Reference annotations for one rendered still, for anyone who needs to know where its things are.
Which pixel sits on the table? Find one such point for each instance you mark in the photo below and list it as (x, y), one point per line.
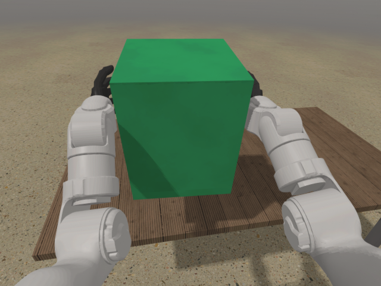
(255, 200)

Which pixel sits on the left robot upper arm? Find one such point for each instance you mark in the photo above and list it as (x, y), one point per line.
(88, 245)

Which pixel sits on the robot left forearm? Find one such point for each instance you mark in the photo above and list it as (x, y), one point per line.
(91, 157)

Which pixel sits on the left robot hand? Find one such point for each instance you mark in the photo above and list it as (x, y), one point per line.
(101, 83)

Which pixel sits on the carton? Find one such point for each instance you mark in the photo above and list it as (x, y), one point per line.
(181, 107)

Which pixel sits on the right robot upper arm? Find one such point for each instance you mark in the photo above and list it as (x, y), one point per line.
(324, 225)

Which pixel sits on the robot right forearm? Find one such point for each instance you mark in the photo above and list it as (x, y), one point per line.
(297, 167)

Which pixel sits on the right robot hand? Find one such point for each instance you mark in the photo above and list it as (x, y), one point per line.
(256, 91)

